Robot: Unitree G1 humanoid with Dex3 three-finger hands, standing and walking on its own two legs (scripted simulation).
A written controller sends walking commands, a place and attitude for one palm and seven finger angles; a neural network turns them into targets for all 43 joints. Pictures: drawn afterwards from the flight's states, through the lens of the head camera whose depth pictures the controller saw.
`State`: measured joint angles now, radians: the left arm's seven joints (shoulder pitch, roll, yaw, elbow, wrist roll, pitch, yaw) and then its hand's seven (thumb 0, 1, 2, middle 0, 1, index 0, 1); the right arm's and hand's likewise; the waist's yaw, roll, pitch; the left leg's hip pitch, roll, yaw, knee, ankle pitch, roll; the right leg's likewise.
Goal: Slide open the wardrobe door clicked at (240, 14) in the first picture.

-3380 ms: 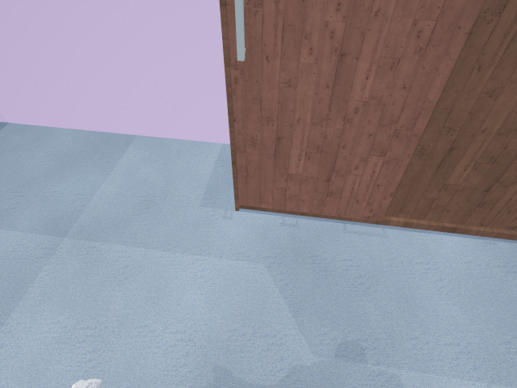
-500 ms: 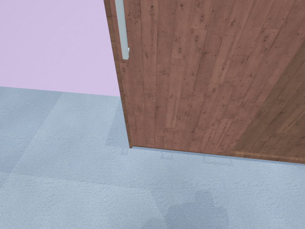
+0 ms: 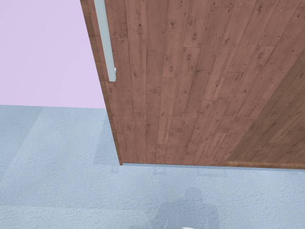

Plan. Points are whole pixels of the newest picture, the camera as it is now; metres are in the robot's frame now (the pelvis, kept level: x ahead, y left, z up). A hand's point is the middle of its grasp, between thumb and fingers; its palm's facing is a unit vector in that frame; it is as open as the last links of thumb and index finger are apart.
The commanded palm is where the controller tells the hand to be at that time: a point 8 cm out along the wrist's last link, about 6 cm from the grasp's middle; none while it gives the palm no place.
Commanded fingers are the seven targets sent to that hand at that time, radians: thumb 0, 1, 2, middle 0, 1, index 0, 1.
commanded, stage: take the last steps up to it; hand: left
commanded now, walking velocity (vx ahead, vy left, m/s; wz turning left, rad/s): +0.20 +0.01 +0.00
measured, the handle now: (106, 31) +0.62 +0.17 +0.21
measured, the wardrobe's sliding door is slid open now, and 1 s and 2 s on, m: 0.00 0.00 0.00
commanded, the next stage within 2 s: come to a stop and stand still in 0.14 s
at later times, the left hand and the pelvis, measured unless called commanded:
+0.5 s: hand out of the picture +0.14 +0.17 -0.19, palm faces +0.10 -0.97 -0.20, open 7.2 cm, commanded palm none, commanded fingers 0.00 0.90 0.90 -0.20 -0.30 -0.20 -0.30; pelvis +0.12 -0.01 -0.01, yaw +2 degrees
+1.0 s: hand out of the picture +0.08 +0.13 -0.17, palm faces +0.07 -0.98 -0.20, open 7.3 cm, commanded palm none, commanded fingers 0.00 0.90 0.90 -0.20 -0.30 -0.20 -0.30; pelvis +0.09 -0.04 +0.00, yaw +1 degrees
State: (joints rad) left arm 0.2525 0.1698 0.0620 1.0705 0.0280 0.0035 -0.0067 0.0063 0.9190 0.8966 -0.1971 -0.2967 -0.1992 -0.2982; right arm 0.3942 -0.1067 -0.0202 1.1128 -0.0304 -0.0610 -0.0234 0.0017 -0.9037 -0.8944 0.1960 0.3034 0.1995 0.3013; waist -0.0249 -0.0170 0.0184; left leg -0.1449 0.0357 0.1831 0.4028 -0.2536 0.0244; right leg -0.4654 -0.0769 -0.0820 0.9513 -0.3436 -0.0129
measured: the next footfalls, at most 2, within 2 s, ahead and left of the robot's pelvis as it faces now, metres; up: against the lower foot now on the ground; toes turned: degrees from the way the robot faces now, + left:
right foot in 0.16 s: +0.16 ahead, -0.13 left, +0.00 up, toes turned -8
left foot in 0.48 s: +0.17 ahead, +0.12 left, +0.00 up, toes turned +6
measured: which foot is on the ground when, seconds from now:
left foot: down 0.00-0.16, up 0.18-0.46, down 0.48-1.00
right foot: up 0.00-0.14, down 0.16-0.50, up 0.52-0.80, down 0.82-1.00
